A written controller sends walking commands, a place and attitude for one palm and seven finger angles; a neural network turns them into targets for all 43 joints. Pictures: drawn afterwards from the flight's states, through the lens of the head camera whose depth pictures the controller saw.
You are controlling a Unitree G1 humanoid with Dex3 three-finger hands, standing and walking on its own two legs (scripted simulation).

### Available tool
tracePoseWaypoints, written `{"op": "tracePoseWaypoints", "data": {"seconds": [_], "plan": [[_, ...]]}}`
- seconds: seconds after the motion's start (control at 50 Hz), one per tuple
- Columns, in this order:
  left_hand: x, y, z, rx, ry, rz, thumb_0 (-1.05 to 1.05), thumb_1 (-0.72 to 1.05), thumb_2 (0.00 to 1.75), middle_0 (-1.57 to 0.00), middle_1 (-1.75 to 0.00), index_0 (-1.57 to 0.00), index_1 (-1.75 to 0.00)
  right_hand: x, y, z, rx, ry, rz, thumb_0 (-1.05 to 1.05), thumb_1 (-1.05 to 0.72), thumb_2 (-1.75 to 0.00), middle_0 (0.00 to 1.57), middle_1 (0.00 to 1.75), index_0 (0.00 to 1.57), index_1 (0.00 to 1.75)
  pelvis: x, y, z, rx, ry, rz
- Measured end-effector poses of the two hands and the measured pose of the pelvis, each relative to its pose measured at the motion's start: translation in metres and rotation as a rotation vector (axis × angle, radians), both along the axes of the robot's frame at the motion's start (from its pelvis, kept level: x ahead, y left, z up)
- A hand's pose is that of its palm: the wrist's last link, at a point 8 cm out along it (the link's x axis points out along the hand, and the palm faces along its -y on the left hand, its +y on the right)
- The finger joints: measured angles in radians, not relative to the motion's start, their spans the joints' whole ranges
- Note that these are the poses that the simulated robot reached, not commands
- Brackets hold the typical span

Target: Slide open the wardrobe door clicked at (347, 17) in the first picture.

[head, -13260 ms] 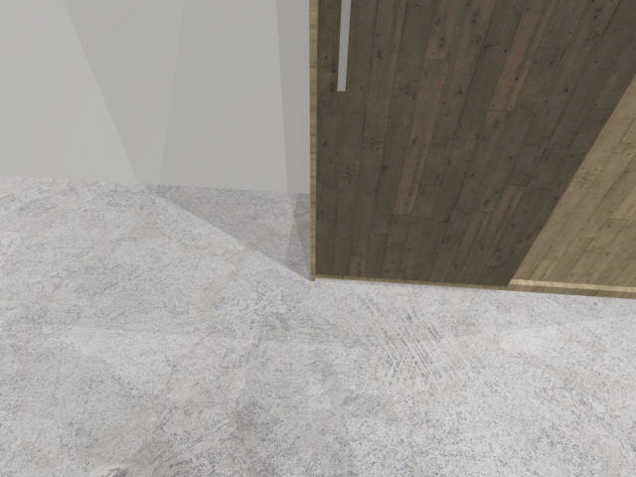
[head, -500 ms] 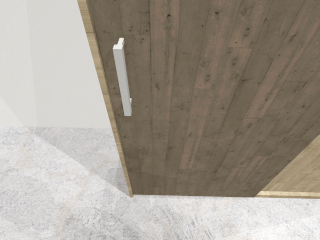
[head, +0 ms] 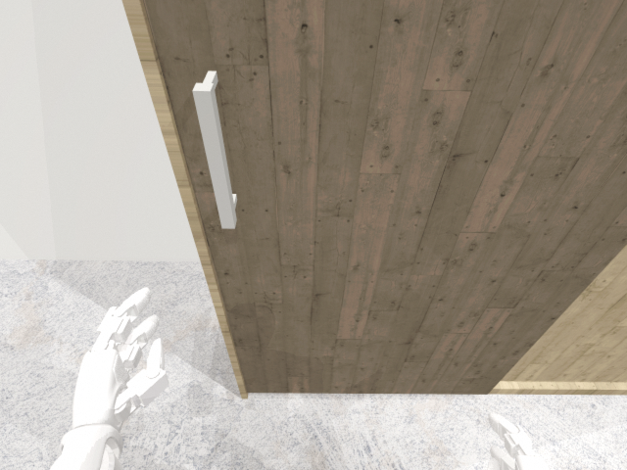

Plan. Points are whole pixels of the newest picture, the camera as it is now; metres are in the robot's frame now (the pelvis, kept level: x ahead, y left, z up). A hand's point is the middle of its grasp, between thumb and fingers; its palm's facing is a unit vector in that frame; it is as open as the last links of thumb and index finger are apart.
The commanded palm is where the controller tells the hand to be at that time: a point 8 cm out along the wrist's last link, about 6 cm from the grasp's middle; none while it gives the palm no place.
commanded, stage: raise the hand with hooked fingers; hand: left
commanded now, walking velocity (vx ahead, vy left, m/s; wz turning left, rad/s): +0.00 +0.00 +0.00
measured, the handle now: (220, 157) +0.46 +0.13 +0.18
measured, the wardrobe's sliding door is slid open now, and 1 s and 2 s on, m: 0.00 0.00 0.00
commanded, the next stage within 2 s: move the hooked fingers beside the handle in 1.84 s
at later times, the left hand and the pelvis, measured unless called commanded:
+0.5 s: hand (131, 379) +0.22 +0.21 +0.06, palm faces -0.03 -0.99 -0.10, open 10.6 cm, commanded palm +0.17 +0.27 +0.08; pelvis +0.01 -0.03 -0.03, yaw +2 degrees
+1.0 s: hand (38, 308) +0.25 +0.27 +0.16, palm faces +0.12 -0.99 -0.09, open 13.4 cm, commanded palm +0.22 +0.32 +0.16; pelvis +0.02 +0.01 +0.01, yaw +2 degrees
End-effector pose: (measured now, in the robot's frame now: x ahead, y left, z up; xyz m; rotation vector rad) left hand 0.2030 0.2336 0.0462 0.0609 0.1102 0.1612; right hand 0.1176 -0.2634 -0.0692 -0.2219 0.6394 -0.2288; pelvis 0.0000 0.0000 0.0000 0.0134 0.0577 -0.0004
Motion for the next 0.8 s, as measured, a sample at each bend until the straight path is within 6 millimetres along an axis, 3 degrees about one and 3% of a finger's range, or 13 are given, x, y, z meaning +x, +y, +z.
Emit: {"op": "tracePoseWaypoints", "data": {"seconds": [0.04, 0.08, 0.14, 0.18, 0.24, 0.28, 0.38, 0.44, 0.5, 0.64, 0.72, 0.8], "plan": [[-0.001, -0.004, -0.002, -0.027, -0.098, -0.069, 0.01, 0.76, 0.83, -0.21, -0.40, -0.21, -0.40, 0.026, -0.008, 0.008, -0.015, -0.082, 0.029, 0.02, -0.92, -0.90, 0.20, 0.30, 0.20, 0.30, 0.000, -0.006, -0.010, 0.002, 0.030, -0.005], [-0.013, -0.004, -0.020, -0.033, -0.103, -0.120, 0.01, 0.71, 0.81, -0.21, -0.43, -0.22, -0.43, 0.049, -0.013, 0.014, -0.031, -0.142, 0.063, 0.02, -0.92, -0.90, 0.20, 0.30, 0.20, 0.30, 0.000, -0.012, -0.021, 0.003, 0.050, -0.007], [-0.045, 0.005, -0.052, -0.042, 0.027, -0.113, 0.00, 0.64, 0.79, -0.22, -0.47, -0.23, -0.47, 0.080, -0.015, 0.018, -0.054, -0.197, 0.118, 0.01, -0.91, -0.90, 0.20, 0.30, 0.20, 0.30, 0.003, -0.020, -0.034, -0.002, 0.065, 0.005], [-0.068, 0.014, -0.062, -0.039, 0.096, -0.056, 0.01, 0.59, 0.77, -0.23, -0.50, -0.23, -0.50, 0.096, -0.012, 0.017, -0.064, -0.216, 0.158, 0.01, -0.91, -0.90, 0.20, 0.30, 0.20, 0.30, 0.005, -0.023, -0.039, -0.013, 0.070, 0.021], [-0.089, 0.026, -0.047, 0.001, 0.052, 0.039, 0.01, 0.52, 0.74, -0.23, -0.54, -0.24, -0.54, 0.112, -0.002, 0.008, -0.057, -0.215, 0.213, 0.01, -0.91, -0.90, 0.20, 0.30, 0.20, 0.30, 0.007, -0.027, -0.044, -0.034, 0.070, 0.048], [-0.089, 0.029, -0.026, 0.042, -0.056, 0.062, 0.02, 0.47, 0.72, -0.23, -0.57, -0.24, -0.57, 0.117, 0.007, -0.004, -0.041, -0.197, 0.244, 0.01, -0.91, -0.90, 0.20, 0.30, 0.20, 0.30, 0.007, -0.029, -0.046, -0.046, 0.071, 0.063], [-0.050, 0.024, 0.013, 0.091, -0.219, -0.060, 0.01, 0.35, 0.67, -0.24, -0.65, -0.24, -0.65, 0.106, 0.028, -0.032, 0.038, -0.117, 0.254, 0.01, -0.91, -0.90, 0.20, 0.30, 0.20, 0.30, 0.003, -0.032, -0.045, -0.055, 0.064, 0.074], [-0.019, 0.022, 0.015, 0.069, -0.106, -0.170, 0.01, 0.28, 0.64, -0.24, -0.69, -0.25, -0.69, 0.088, 0.033, -0.038, 0.083, -0.065, 0.209, 0.01, -0.91, -0.90, 0.20, 0.30, 0.21, 0.30, 0.004, -0.032, -0.037, -0.040, 0.058, 0.060], [-0.002, 0.029, 0.017, 0.028, 0.015, -0.188, 0.01, 0.21, 0.61, -0.25, -0.74, -0.26, -0.74, 0.069, 0.028, -0.035, 0.099, -0.030, 0.142, 0.02, -0.91, -0.90, 0.21, 0.30, 0.21, 0.30, 0.011, -0.030, -0.027, -0.023, 0.052, 0.040], [-0.003, 0.056, 0.052, 0.025, -0.107, -0.046, 0.01, 0.05, 0.54, -0.26, -0.84, -0.27, -0.84, 0.042, -0.001, -0.016, 0.014, 0.004, 0.054, 0.02, -0.90, -0.90, 0.21, 0.30, 0.21, 0.30, 0.024, -0.019, -0.012, -0.018, 0.030, 0.019], [-0.002, 0.059, 0.052, 0.021, -0.123, -0.059, 0.00, -0.04, 0.50, -0.27, -0.90, -0.27, -0.90, 0.042, -0.010, -0.006, -0.047, 0.007, 0.054, 0.02, -0.91, -0.90, 0.20, 0.30, 0.21, 0.30, 0.022, -0.010, -0.009, -0.027, 0.008, 0.024], [0.004, 0.059, 0.050, 0.023, -0.087, -0.106, 0.00, -0.14, 0.46, -0.28, -0.96, -0.28, -0.96, 0.051, -0.005, 0.007, -0.075, -0.029, 0.057, 0.02, -0.91, -0.90, 0.20, 0.30, 0.20, 0.30, 0.020, -0.004, -0.005, -0.032, -0.015, 0.024]]}}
